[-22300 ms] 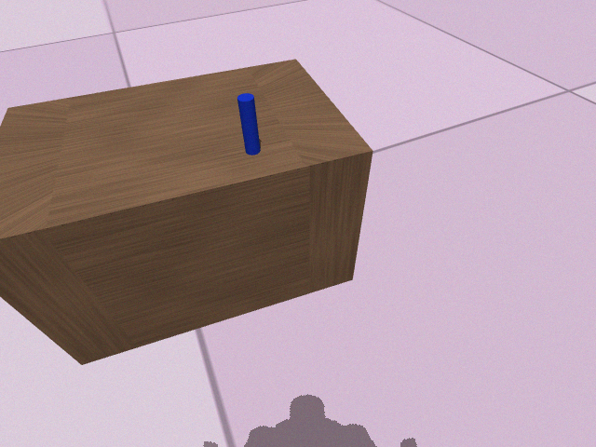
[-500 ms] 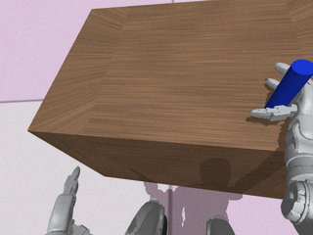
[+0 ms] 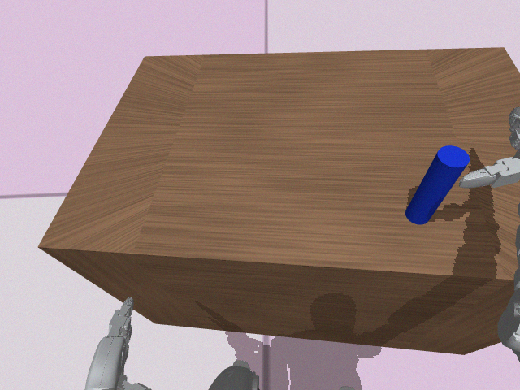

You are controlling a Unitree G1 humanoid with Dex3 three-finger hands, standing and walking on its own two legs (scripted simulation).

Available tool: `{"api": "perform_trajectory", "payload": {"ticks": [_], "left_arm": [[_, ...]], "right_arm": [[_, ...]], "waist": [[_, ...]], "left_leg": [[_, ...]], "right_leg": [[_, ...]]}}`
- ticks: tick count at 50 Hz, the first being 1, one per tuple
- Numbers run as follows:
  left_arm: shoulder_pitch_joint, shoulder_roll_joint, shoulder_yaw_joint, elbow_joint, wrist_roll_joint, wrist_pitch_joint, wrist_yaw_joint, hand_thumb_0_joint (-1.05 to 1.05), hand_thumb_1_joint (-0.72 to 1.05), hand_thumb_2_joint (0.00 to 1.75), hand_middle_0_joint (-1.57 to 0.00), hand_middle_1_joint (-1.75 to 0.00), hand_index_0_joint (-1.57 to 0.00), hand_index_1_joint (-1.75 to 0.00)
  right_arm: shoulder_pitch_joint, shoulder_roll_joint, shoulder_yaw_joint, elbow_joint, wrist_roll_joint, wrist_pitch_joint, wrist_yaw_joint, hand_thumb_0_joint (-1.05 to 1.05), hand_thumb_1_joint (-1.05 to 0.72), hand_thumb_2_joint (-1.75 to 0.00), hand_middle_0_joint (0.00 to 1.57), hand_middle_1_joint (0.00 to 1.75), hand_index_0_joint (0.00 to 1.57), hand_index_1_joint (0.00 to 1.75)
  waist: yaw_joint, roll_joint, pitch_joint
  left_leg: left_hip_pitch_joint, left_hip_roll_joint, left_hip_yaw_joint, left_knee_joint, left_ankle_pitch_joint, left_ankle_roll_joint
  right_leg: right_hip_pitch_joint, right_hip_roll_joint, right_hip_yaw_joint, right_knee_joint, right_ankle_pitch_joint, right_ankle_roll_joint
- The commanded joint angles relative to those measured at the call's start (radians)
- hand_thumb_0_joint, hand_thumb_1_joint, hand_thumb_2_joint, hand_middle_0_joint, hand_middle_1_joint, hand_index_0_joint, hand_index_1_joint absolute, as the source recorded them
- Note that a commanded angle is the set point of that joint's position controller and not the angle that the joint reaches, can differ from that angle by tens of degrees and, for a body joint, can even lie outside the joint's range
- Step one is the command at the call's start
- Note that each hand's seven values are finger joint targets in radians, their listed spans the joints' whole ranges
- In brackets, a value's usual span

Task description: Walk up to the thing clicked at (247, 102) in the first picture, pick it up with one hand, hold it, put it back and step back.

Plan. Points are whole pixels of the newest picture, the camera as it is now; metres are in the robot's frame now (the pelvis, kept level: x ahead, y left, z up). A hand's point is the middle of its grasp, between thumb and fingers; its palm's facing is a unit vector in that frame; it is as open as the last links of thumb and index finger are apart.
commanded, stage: rise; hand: right
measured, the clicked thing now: (433, 189) +0.46 -0.21 +0.02
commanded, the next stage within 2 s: sink last in 0.10 s
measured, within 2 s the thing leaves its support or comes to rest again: neither
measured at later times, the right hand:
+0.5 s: hand out of the picture +0.39 -0.37 +0.10, palm faces +0.45 +0.81 -0.36, open 17.5 cm
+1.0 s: hand out of the picture +0.17 -0.26 +0.08, palm faces +0.35 +0.86 -0.38, open 17.4 cm
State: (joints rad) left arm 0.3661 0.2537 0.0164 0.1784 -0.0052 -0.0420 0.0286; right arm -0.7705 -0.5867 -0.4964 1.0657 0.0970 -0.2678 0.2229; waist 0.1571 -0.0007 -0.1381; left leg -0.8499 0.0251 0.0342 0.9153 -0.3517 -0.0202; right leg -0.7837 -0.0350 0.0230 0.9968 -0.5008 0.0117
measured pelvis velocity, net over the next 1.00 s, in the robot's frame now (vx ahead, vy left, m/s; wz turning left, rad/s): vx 0.02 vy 0.01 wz -0.03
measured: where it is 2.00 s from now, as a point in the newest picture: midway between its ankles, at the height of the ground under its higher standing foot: outside the picture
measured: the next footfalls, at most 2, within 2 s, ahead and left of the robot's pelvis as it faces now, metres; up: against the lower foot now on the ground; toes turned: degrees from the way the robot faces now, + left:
none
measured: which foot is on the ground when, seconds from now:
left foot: down 0.00-1.00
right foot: down 0.00-1.00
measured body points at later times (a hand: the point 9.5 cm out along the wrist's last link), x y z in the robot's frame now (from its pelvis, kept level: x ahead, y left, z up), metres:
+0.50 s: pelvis +0.02 +0.00 +0.04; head +0.06 -0.01 +0.49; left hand +0.18 +0.26 -0.01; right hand +0.36 -0.41 +0.13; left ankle +0.05 +0.14 -0.68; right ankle -0.01 -0.12 -0.68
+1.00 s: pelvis +0.02 +0.01 +0.05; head +0.01 +0.03 +0.50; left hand +0.19 +0.27 -0.01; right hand +0.15 -0.30 +0.10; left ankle +0.05 +0.14 -0.68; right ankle -0.01 -0.12 -0.68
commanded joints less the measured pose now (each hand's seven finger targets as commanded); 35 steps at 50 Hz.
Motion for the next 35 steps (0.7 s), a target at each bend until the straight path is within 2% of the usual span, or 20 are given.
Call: {"api": "perform_trajectory", "payload": {"ticks": [1, 2, 3, 4, 5, 6, 7, 8, 9, 12, 15, 17, 20, 21, 22, 26, 31, 32, 33, 35], "left_arm": [[0.039, 0.171, 0.094, -0.126, -0.016, -0.064, 0.018, 0.00, -0.55, 0.04, -0.05, -0.04, -0.05, -0.05], [0.044, 0.141, 0.070, -0.100, -0.020, -0.065, 0.014, 0.00, -0.58, 0.07, -0.07, -0.05, -0.05, -0.06], [-0.015, 0.139, 0.056, -0.180, -0.028, -0.052, 0.014, 0.00, -0.56, 0.05, -0.06, -0.04, -0.05, -0.05], [0.013, 0.120, 0.046, -0.147, -0.031, -0.042, 0.007, 0.00, -0.55, 0.05, -0.06, -0.04, -0.05, -0.05], [0.018, 0.093, 0.016, -0.137, -0.030, -0.040, -0.002, 0.00, -0.54, 0.05, -0.06, -0.05, -0.05, -0.05], [0.074, 0.107, 0.042, -0.083, -0.029, -0.033, -0.008, 0.00, -0.53, 0.04, -0.06, -0.04, -0.05, -0.05], [0.067, 0.106, 0.033, -0.044, -0.031, -0.032, -0.010, 0.00, -0.53, 0.04, -0.06, -0.04, -0.05, -0.04], [0.072, 0.104, 0.040, -0.027, -0.033, -0.036, -0.013, 0.00, -0.54, 0.04, -0.06, -0.05, -0.06, -0.05], [0.054, 0.140, 0.062, -0.041, -0.031, -0.031, -0.011, 0.00, -0.53, 0.04, -0.05, -0.04, -0.05, -0.04], [0.019, 0.194, 0.112, -0.044, -0.035, -0.026, -0.005, 0.00, -0.52, 0.05, -0.05, -0.05, -0.06, -0.05], [-0.100, 0.155, 0.059, -0.062, -0.038, -0.042, 0.003, 0.00, -0.54, 0.07, -0.05, -0.05, -0.05, -0.05], [-0.137, 0.138, 0.031, -0.077, -0.040, -0.052, 0.010, 0.00, -0.55, 0.07, -0.05, -0.04, -0.05, -0.05], [-0.100, 0.170, 0.064, -0.076, -0.037, -0.060, 0.023, 0.00, -0.56, 0.08, -0.05, -0.04, -0.04, -0.05], [-0.063, 0.206, 0.103, -0.074, -0.037, -0.060, 0.026, 0.00, -0.55, 0.07, -0.05, -0.04, -0.04, -0.05], [0.004, 0.217, 0.124, -0.053, -0.036, -0.056, 0.026, 0.00, -0.55, 0.07, -0.05, -0.04, -0.05, -0.05], [0.100, 0.120, 0.079, 0.022, -0.053, -0.037, 0.005, 0.00, -0.54, 0.06, -0.06, -0.05, -0.06, -0.05], [0.018, 0.084, 0.077, 0.068, -0.064, -0.018, -0.014, 0.00, -0.54, 0.05, -0.06, -0.05, -0.05, -0.05], [0.013, 0.109, 0.107, 0.066, -0.064, -0.016, -0.011, 0.00, -0.53, 0.05, -0.06, -0.05, -0.06, -0.05], [-0.001, 0.108, 0.106, 0.078, -0.060, -0.011, -0.007, 0.00, -0.53, 0.05, -0.06, -0.05, -0.05, -0.05], [-0.034, 0.114, 0.115, 0.084, -0.053, -0.008, 0.004, 0.00, -0.52, 0.05, -0.05, -0.05, -0.05, -0.05]], "right_arm": [[-0.252, -0.176, 0.020, -0.089, 0.042, 0.005, 0.066, 0.00, 0.46, -0.03, 0.08, 0.04, 0.07, 0.04], [-0.267, -0.167, 0.027, -0.098, 0.049, 0.007, 0.077, 0.00, 0.46, -0.05, 0.06, 0.05, 0.07, 0.05], [-0.249, -0.458, -0.018, -0.093, -0.089, 0.054, 0.017, 0.00, 0.47, -0.05, 0.07, 0.06, 0.07, 0.05], [-0.322, -0.389, 0.002, -0.133, -0.066, 0.069, -0.022, 0.00, 0.50, -0.04, 0.06, 0.06, 0.07, 0.06], [-0.335, -0.293, 0.071, -0.134, -0.061, 0.081, -0.029, 0.00, 0.52, -0.04, 0.06, 0.06, 0.07, 0.06], [-0.313, -0.278, 0.078, -0.090, -0.065, 0.097, -0.033, 0.00, 0.54, -0.04, 0.06, 0.06, 0.07, 0.06], [-0.300, -0.348, 0.055, -0.127, -0.082, 0.107, -0.050, 0.00, 0.54, -0.03, 0.06, 0.06, 0.07, 0.06], [-0.293, -0.409, 0.030, -0.144, -0.097, 0.114, -0.071, 0.00, 0.53, -0.04, 0.06, 0.06, 0.07, 0.06], [-0.381, -0.511, -0.011, -0.232, -0.112, 0.113, -0.094, 0.00, 0.55, -0.03, 0.06, 0.06, 0.06, 0.06], [-0.365, -0.543, -0.023, -0.267, -0.129, 0.135, -0.144, 0.00, 0.57, -0.04, 0.06, 0.05, 0.06, 0.05], [-0.308, -0.487, -0.013, -0.260, -0.133, 0.134, -0.192, 0.00, 0.56, -0.05, 0.06, 0.05, 0.05, 0.05], [-0.208, -0.383, 0.040, -0.202, -0.131, 0.143, -0.210, 0.00, 0.55, -0.05, 0.06, 0.05, 0.05, 0.05], [-0.050, -0.318, 0.068, -0.202, -0.122, 0.157, -0.236, 0.00, 0.55, -0.05, 0.06, 0.05, 0.05, 0.05], [0.004, -0.315, 0.066, -0.243, -0.118, 0.164, -0.239, 0.00, 0.56, -0.05, 0.06, 0.05, 0.05, 0.05], [0.086, -0.310, 0.060, -0.299, -0.109, 0.167, -0.239, 0.00, 0.55, -0.05, 0.06, 0.05, 0.05, 0.05], [0.348, -0.139, 0.143, -0.555, -0.056, 0.204, -0.224, 0.00, 0.51, -0.05, 0.06, 0.05, 0.06, 0.05], [0.624, -0.099, 0.135, -1.058, -0.023, 0.233, -0.232, 0.00, 0.51, -0.05, 0.06, 0.05, 0.05, 0.05], [0.681, -0.090, 0.124, -1.108, -0.019, 0.237, -0.241, 0.00, 0.51, -0.05, 0.06, 0.05, 0.05, 0.05], [0.729, -0.106, 0.089, -1.170, -0.016, 0.237, -0.253, 0.00, 0.52, -0.05, 0.06, 0.05, 0.05, 0.05], [0.803, -0.066, 0.107, -1.283, -0.015, 0.236, -0.266, 0.00, 0.53, -0.05, 0.06, 0.05, 0.05, 0.05]], "waist": [[-0.001, -0.054, -0.330], [-0.005, -0.032, -0.278], [-0.106, -0.068, -0.301], [-0.075, -0.068, -0.297], [-0.061, -0.059, -0.247], [-0.043, -0.034, -0.194], [-0.076, -0.051, -0.184], [-0.084, -0.075, -0.217], [-0.093, -0.095, -0.308], [-0.099, -0.151, -0.368], [-0.128, -0.148, -0.423], [-0.127, -0.106, -0.398], [-0.120, -0.100, -0.374], [-0.119, -0.109, -0.388], [-0.126, -0.129, -0.361], [-0.150, -0.145, -0.177], [-0.188, -0.167, -0.038], [-0.179, -0.163, -0.041], [-0.188, -0.154, -0.041], [-0.181, -0.165, -0.080]], "left_leg": [[0.303, -0.045, 0.028, -0.117, 0.279, 0.035], [0.293, -0.040, 0.023, -0.124, 0.270, 0.032], [0.381, -0.023, 0.008, -0.166, 0.249, 0.039], [0.391, -0.024, 0.000, -0.180, 0.245, 0.036], [0.375, -0.022, -0.011, -0.201, 0.204, 0.033], [0.354, -0.020, -0.012, -0.214, 0.171, 0.031], [0.363, -0.019, -0.008, -0.223, 0.155, 0.030], [0.385, -0.015, -0.015, -0.230, 0.173, 0.028], [0.430, -0.016, -0.014, -0.233, 0.215, 0.028], [0.441, -0.026, 0.004, -0.237, 0.275, 0.036], [0.506, -0.026, 0.014, -0.242, 0.311, 0.041], [0.532, -0.023, 0.014, -0.253, 0.320, 0.037], [0.530, -0.028, 0.033, -0.262, 0.356, 0.039], [0.521, -0.032, 0.039, -0.258, 0.392, 0.042], [0.508, -0.035, 0.045, -0.263, 0.410, 0.044], [0.514, -0.036, 0.050, -0.291, 0.404, 0.054], [0.548, -0.037, 0.053, -0.337, 0.306, 0.055], [0.553, -0.036, 0.049, -0.345, 0.294, 0.052], [0.570, -0.034, 0.052, -0.350, 0.304, 0.049], [0.602, -0.028, 0.044, -0.346, 0.330, 0.044]], "right_leg": [[0.229, 0.020, 0.011, -0.190, 0.474, -0.004], [0.200, 0.024, 0.005, -0.188, 0.440, -0.011], [0.200, 0.036, -0.017, -0.227, 0.425, -0.003], [0.202, 0.036, -0.026, -0.239, 0.385, -0.008], [0.201, 0.038, -0.033, -0.252, 0.313, -0.016], [0.169, 0.041, -0.034, -0.263, 0.261, -0.022], [0.176, 0.043, -0.036, -0.282, 0.248, -0.021], [0.196, 0.049, -0.045, -0.283, 0.261, -0.023], [0.242, 0.048, -0.045, -0.284, 0.304, -0.020], [0.354, 0.040, -0.039, -0.295, 0.394, -0.006], [0.378, 0.035, -0.037, -0.306, 0.460, 0.004], [0.369, 0.034, -0.042, -0.317, 0.457, 0.000], [0.429, 0.021, -0.036, -0.336, 0.542, 0.012], [0.482, 0.015, -0.032, -0.331, 0.630, 0.018], [0.516, 0.012, -0.029, -0.329, 0.706, 0.024], [0.470, 0.012, -0.042, -0.377, 0.698, 0.024], [0.421, 0.014, -0.052, -0.442, 0.519, 0.013], [0.424, 0.015, -0.052, -0.451, 0.484, 0.010], [0.425, 0.015, -0.050, -0.450, 0.487, 0.009], [0.457, 0.017, -0.049, -0.448, 0.498, 0.009]]}}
